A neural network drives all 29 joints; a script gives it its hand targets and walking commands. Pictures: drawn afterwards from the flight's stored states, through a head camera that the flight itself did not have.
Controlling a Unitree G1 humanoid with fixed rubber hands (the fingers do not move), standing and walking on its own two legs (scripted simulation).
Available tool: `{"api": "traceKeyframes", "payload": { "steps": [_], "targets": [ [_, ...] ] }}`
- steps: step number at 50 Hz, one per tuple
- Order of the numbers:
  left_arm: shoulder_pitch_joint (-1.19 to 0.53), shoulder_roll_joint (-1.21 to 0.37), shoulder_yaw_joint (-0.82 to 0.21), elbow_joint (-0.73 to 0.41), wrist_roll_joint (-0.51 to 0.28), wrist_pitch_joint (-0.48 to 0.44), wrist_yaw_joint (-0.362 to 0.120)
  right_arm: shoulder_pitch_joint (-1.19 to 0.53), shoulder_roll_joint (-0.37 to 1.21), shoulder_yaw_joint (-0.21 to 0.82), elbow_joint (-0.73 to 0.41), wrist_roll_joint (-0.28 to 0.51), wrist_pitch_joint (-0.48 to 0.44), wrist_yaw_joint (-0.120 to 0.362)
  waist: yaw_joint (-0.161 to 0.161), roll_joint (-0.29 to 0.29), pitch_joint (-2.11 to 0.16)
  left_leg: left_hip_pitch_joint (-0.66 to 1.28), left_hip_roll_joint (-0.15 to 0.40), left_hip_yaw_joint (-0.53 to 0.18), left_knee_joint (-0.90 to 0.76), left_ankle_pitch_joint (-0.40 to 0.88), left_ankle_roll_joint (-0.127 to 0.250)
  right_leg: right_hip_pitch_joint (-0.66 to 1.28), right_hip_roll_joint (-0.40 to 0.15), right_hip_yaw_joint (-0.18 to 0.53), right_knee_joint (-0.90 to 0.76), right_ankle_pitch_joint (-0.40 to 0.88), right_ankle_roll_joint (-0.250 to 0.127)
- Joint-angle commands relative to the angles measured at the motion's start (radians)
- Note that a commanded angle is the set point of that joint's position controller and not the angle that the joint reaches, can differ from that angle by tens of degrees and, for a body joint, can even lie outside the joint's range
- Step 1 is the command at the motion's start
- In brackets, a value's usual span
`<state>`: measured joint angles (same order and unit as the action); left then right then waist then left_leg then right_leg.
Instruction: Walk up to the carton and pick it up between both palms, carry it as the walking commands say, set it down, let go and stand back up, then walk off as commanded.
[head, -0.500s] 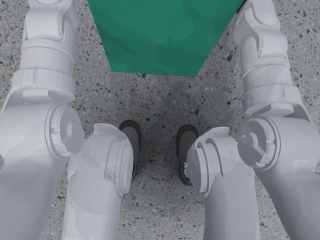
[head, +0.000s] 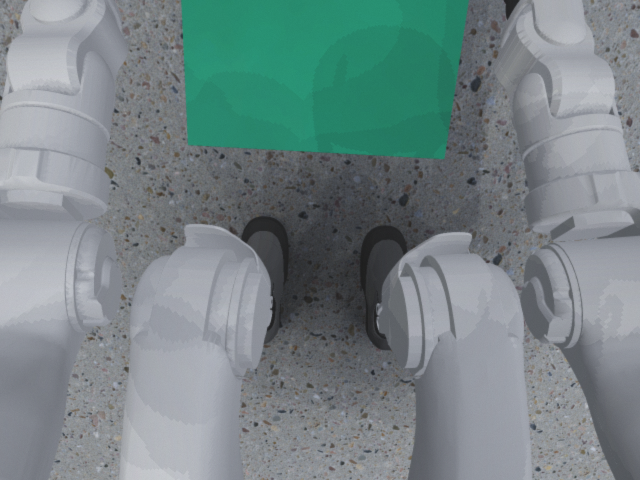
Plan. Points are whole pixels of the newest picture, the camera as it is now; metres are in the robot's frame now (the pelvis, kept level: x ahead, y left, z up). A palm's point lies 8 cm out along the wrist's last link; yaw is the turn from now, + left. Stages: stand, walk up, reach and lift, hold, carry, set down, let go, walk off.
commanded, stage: set down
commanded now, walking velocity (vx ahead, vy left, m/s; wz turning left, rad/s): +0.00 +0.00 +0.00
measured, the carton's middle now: (319, 42) +0.50 +0.03 -0.26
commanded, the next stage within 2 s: let go in 1.18 s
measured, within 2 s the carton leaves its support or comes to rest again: neither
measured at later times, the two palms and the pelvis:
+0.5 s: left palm out of the picture +0.54 +0.23 -0.05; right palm out of the picture +0.55 -0.15 -0.05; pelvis -0.01 +0.00 +0.07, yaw +1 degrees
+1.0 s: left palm out of the picture +0.54 +0.24 +0.10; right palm out of the picture +0.55 -0.15 +0.10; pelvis +0.01 +0.00 +0.20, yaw +1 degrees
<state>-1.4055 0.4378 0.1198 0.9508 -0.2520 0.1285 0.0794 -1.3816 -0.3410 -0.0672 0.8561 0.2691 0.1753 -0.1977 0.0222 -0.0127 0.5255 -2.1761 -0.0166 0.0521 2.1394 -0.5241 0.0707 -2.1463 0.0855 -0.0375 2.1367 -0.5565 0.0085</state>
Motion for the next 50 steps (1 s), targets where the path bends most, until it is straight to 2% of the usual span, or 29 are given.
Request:
{"api": "traceKeyframes", "payload": {
  "steps": [1,2,5,6,8,10,11,12,13,16,18,20,25,28,29,31,32,33,34,35,36,37,39,40,41,44,45,46,50],
  "targets": [
    [-0.344,0.261,-0.003,-0.418,0.024,0.041,0.013,-0.229,-0.081,-0.057,-0.385,0.020,0.020,-0.047,0.023,0.065,-2.157,1.172,-0.016,-0.102,-0.191,0.415,-0.058,0.692,0.002,-0.020,-0.180,0.267,0.031],
    [-0.338,0.273,0.016,-0.476,0.039,0.049,0.023,-0.237,-0.107,-0.071,-0.440,0.016,0.031,-0.052,0.055,0.090,-2.211,1.238,-0.024,-0.106,-0.198,0.442,-0.061,0.693,0.010,-0.009,-0.180,0.270,0.025],
    [-0.323,0.254,0.012,-0.338,0.047,0.087,0.010,-0.204,-0.105,-0.105,-0.279,-0.041,0.073,-0.058,0.003,0.098,-1.967,1.101,-0.019,-0.114,-0.270,0.222,-0.056,0.619,0.002,-0.012,-0.241,0.123,0.009],
    [-0.324,0.254,0.030,-0.289,0.046,0.089,0.006,-0.253,-0.096,-0.084,-0.302,-0.043,0.070,-0.054,0.025,0.081,-1.903,1.046,-0.013,-0.093,-0.269,0.175,-0.046,0.603,-0.006,0.002,-0.269,0.062,0.006],
    [-0.378,0.251,0.029,-0.294,0.042,0.097,-0.002,-0.267,-0.067,-0.098,-0.271,-0.068,0.078,-0.060,-0.007,0.052,-1.843,1.016,-0.017,-0.110,-0.321,0.111,-0.049,0.623,-0.003,-0.009,-0.301,0.045,0.006],
    [-0.323,0.263,0.036,-0.163,0.057,0.111,-0.018,-0.264,-0.099,-0.125,-0.245,-0.134,0.087,-0.065,-0.015,0.016,-1.775,0.941,-0.019,-0.100,-0.341,0.083,-0.050,0.645,0.002,-0.010,-0.325,0.031,0.006],
    [-0.329,0.264,0.050,-0.181,0.065,0.114,-0.029,-0.257,-0.090,-0.137,-0.244,-0.139,0.090,-0.059,-0.008,0.023,-1.771,0.922,-0.022,-0.097,-0.351,0.089,-0.051,0.666,0.000,-0.005,-0.341,0.032,0.001],
    [-0.345,0.237,0.011,-0.232,0.037,0.119,-0.028,-0.271,-0.115,-0.144,-0.287,-0.146,0.092,-0.060,-0.047,0.041,-1.867,0.985,-0.028,-0.104,-0.368,0.097,-0.059,0.708,0.005,-0.018,-0.340,0.075,0.002],
    [-0.374,0.276,0.051,-0.297,0.058,0.118,-0.024,-0.280,-0.081,-0.117,-0.355,-0.119,0.100,-0.064,0.006,0.030,-1.923,1.068,-0.035,-0.100,-0.358,0.157,-0.044,0.732,0.006,0.001,-0.353,0.084,-0.002],
    [-0.362,0.281,0.045,-0.370,0.046,0.151,-0.017,-0.281,-0.106,-0.120,-0.420,-0.103,0.133,-0.076,0.003,0.050,-2.045,1.121,-0.041,-0.082,-0.399,0.209,-0.046,0.836,0.018,-0.008,-0.387,0.153,-0.004],
    [-0.367,0.305,0.068,-0.521,0.033,0.161,-0.012,-0.271,-0.124,-0.122,-0.520,-0.097,0.147,-0.079,0.006,0.012,-2.218,1.217,-0.053,-0.085,-0.406,0.314,-0.046,0.932,0.015,-0.010,-0.396,0.244,0.002],
    [-0.307,0.337,0.109,-0.508,0.050,0.175,-0.018,-0.245,-0.117,-0.108,-0.565,-0.091,0.170,-0.077,0.047,0.005,-2.210,1.205,-0.051,-0.061,-0.423,0.361,-0.040,0.951,0.017,0.005,-0.430,0.253,0.006],
    [-0.241,0.294,0.107,-0.480,0.059,0.214,-0.044,-0.195,-0.057,-0.082,-0.523,-0.076,0.209,-0.059,0.058,0.016,-2.197,1.209,-0.053,-0.056,-0.509,0.365,-0.037,0.989,0.010,0.012,-0.522,0.254,0.003],
    [-0.229,0.289,0.101,-0.550,0.060,0.220,-0.044,-0.174,-0.113,-0.139,-0.602,-0.119,0.205,-0.053,-0.001,0.039,-2.290,1.383,-0.063,-0.085,-0.542,0.472,-0.045,1.011,0.029,-0.008,-0.541,0.322,0.005],
    [-0.204,0.308,0.121,-0.551,0.068,0.226,-0.043,-0.139,-0.086,-0.132,-0.598,-0.107,0.213,-0.053,0.035,0.012,-2.329,1.394,-0.062,-0.089,-0.562,0.496,-0.041,1.030,0.030,-0.007,-0.561,0.334,0.007],
    [-0.170,0.285,0.110,-0.531,0.064,0.233,-0.049,-0.094,-0.121,-0.162,-0.580,-0.137,0.212,-0.048,-0.002,0.058,-2.287,1.433,-0.059,-0.093,-0.582,0.527,-0.050,0.997,0.031,-0.011,-0.593,0.340,0.003],
    [-0.153,0.279,0.111,-0.556,0.066,0.232,-0.050,-0.099,-0.099,-0.139,-0.628,-0.117,0.214,-0.047,0.020,0.057,-2.328,1.491,-0.060,-0.089,-0.603,0.589,-0.043,1.065,0.029,0.001,-0.617,0.390,0.006],
    [-0.150,0.284,0.116,-0.535,0.068,0.235,-0.052,-0.073,-0.102,-0.158,-0.566,-0.145,0.215,-0.047,-0.004,0.047,-2.261,1.460,-0.062,-0.097,-0.617,0.557,-0.046,1.024,0.028,-0.003,-0.630,0.361,0.003],
    [-0.151,0.282,0.134,-0.530,0.083,0.239,-0.047,-0.069,-0.088,-0.148,-0.559,-0.137,0.217,-0.041,0.030,0.057,-2.254,1.484,-0.060,-0.101,-0.628,0.556,-0.050,1.016,0.028,-0.004,-0.644,0.335,0.005],
    [-0.162,0.303,0.140,-0.601,0.085,0.227,-0.048,-0.072,-0.096,-0.167,-0.615,-0.157,0.215,-0.042,0.016,0.037,-2.266,1.512,-0.061,-0.103,-0.664,0.607,-0.048,1.067,0.029,-0.001,-0.661,0.395,0.007],
    [-0.122,0.305,0.147,-0.533,0.100,0.227,-0.054,-0.071,-0.091,-0.154,-0.609,-0.143,0.213,-0.039,0.047,0.040,-2.251,1.542,-0.058,-0.110,-0.672,0.616,-0.045,1.046,0.033,0.003,-0.677,0.377,0.011],
    [-0.109,0.250,0.090,-0.545,0.047,0.227,-0.059,-0.035,-0.075,-0.130,-0.571,-0.130,0.210,-0.029,0.006,0.060,-2.247,1.594,-0.051,-0.124,-0.695,0.660,-0.045,1.067,0.031,0.001,-0.707,0.404,0.001],
    [-0.101,0.260,0.116,-0.569,0.052,0.218,-0.062,-0.043,-0.094,-0.153,-0.624,-0.140,0.197,-0.026,0.017,0.050,-2.258,1.624,-0.056,-0.125,-0.698,0.714,-0.044,1.086,0.030,0.010,-0.725,0.445,0.003],
    [-0.113,0.263,0.117,-0.577,0.062,0.220,-0.062,-0.037,-0.073,-0.131,-0.551,-0.132,0.203,-0.020,0.049,0.066,-2.224,1.621,-0.053,-0.128,-0.726,0.685,-0.050,1.059,0.023,0.010,-0.743,0.400,0.001],
    [-0.129,0.290,0.121,-0.626,0.059,0.212,-0.057,-0.053,-0.113,-0.175,-0.634,-0.145,0.194,-0.023,0.011,0.086,-2.304,1.742,-0.046,-0.145,-0.740,0.758,-0.058,1.062,0.033,-0.004,-0.751,0.438,0.004],
    [-0.132,0.267,0.099,-0.625,0.043,0.223,-0.053,-0.053,-0.104,-0.150,-0.629,-0.137,0.201,-0.017,0.024,0.098,-2.298,1.823,-0.044,-0.159,-0.770,0.792,-0.055,1.086,0.032,0.008,-0.806,0.439,-0.003],
    [-0.127,0.222,0.065,-0.606,0.011,0.228,-0.059,-0.055,-0.111,-0.151,-0.611,-0.133,0.201,-0.013,-0.021,0.082,-2.253,1.806,-0.043,-0.157,-0.795,0.747,-0.055,1.090,0.029,-0.003,-0.830,0.407,-0.004],
    [-0.126,0.251,0.092,-0.636,0.027,0.226,-0.064,-0.059,-0.113,-0.146,-0.642,-0.135,0.205,-0.016,0.013,0.074,-2.279,1.776,-0.048,-0.138,-0.807,0.747,-0.052,1.180,0.024,0.021,-0.851,0.446,-0.003],
    [-0.098,0.247,0.097,-0.518,0.035,0.229,-0.075,-0.036,-0.118,-0.166,-0.522,-0.165,0.212,-0.004,0.000,0.067,-2.137,1.752,-0.045,-0.143,-0.912,0.619,-0.057,1.206,0.009,0.026,-0.938,0.355,-0.004]
  ]
}}
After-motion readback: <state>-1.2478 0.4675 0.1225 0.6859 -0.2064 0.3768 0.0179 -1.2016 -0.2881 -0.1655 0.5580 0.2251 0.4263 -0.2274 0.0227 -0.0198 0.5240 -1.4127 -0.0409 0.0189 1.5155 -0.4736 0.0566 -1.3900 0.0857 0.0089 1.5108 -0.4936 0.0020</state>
